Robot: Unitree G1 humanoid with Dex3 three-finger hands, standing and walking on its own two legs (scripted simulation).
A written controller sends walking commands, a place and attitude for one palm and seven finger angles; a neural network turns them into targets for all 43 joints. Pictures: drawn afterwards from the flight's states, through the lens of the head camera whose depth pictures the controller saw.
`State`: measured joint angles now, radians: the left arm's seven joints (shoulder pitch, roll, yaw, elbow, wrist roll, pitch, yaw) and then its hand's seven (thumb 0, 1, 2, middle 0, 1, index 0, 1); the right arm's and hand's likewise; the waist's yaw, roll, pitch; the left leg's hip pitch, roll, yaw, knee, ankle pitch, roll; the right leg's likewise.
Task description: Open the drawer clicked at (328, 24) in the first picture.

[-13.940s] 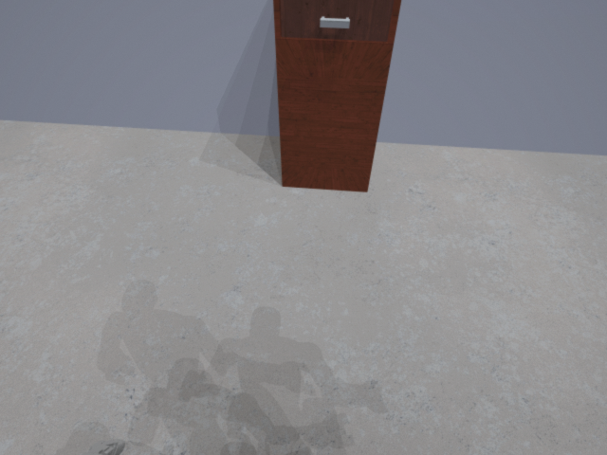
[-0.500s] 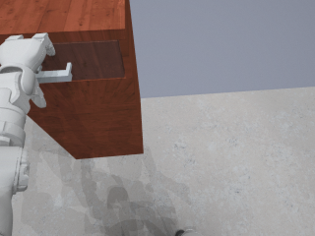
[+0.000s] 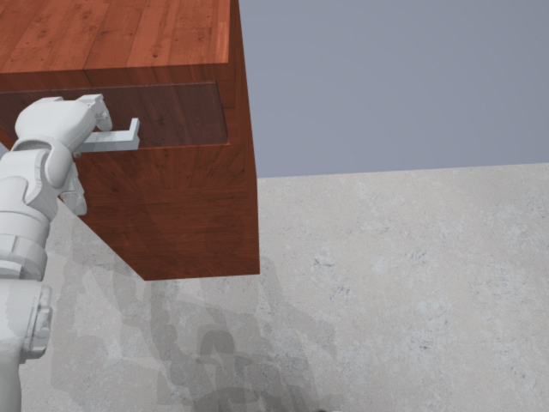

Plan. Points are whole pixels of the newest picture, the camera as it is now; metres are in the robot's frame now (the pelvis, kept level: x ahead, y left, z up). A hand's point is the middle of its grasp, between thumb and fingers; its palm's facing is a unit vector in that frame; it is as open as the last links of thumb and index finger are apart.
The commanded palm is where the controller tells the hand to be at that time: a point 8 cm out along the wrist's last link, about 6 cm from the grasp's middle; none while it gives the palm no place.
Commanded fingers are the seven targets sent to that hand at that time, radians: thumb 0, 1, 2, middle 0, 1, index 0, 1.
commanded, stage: move the hooked fingers above the handle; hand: left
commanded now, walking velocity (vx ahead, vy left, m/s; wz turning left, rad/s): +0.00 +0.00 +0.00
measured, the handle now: (108, 133) +0.55 +0.30 +0.05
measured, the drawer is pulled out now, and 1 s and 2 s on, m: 0.00 0.00 0.00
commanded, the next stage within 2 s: lower the fingers behind the handle in 0.12 s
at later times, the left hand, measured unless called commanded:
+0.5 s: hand (94, 148) +0.48 +0.28 +0.08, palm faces -0.17 +0.01 -0.98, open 13.7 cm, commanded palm +0.48 +0.28 +0.14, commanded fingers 0.00 -0.50 0.30 -0.30 -1.20 -0.30 -1.20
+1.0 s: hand (99, 155) +0.49 +0.29 +0.05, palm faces -0.08 -0.02 -1.00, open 13.8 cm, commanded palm +0.48 +0.28 +0.10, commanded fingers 0.00 -0.50 0.30 -0.30 -1.20 -0.30 -1.20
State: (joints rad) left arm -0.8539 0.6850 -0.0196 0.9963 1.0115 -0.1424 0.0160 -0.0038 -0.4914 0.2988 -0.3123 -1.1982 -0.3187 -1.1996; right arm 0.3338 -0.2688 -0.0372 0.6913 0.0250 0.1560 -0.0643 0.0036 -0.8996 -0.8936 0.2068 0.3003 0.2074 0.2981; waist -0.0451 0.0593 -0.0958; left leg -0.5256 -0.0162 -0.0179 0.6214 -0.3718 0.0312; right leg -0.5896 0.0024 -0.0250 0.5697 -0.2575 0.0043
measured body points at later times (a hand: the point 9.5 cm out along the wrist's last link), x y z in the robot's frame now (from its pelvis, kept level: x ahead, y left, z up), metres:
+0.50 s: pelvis -0.01 +0.00 +0.00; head +0.09 -0.02 +0.44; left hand +0.48 +0.28 +0.14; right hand +0.00 -0.26 -0.14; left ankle -0.06 +0.10 -0.72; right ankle +0.00 -0.13 -0.72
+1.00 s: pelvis -0.01 +0.01 -0.01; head +0.10 +0.01 +0.42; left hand +0.49 +0.29 +0.11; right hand -0.01 -0.27 -0.14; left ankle -0.06 +0.10 -0.72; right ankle +0.00 -0.13 -0.72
